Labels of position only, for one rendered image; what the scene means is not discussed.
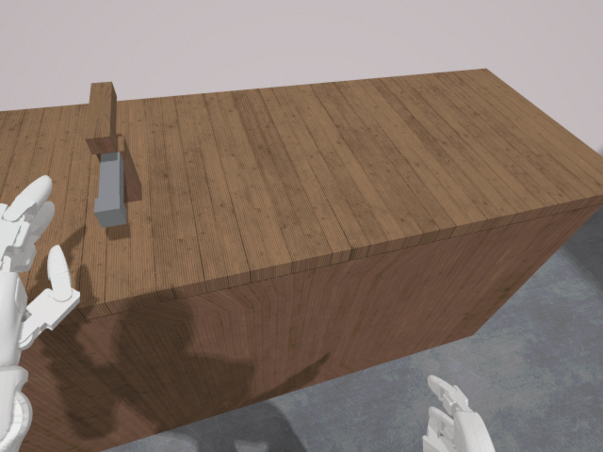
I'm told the robot left hand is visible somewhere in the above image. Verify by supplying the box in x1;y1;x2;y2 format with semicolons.
0;175;80;367

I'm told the robot right hand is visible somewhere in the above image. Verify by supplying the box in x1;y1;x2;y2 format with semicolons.
423;375;496;452

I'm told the counter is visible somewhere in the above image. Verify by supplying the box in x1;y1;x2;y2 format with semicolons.
0;69;603;452

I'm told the tap lever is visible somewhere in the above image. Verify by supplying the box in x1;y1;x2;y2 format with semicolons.
94;152;126;228

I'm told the left robot forearm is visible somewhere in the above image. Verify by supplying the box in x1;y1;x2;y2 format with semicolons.
0;365;33;452

